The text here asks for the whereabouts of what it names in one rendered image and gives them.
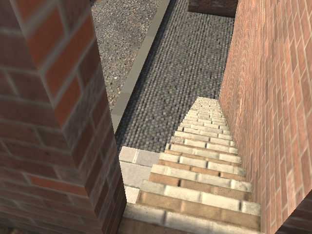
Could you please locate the stairs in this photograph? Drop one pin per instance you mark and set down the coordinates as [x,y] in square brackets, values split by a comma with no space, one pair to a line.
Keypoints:
[200,173]

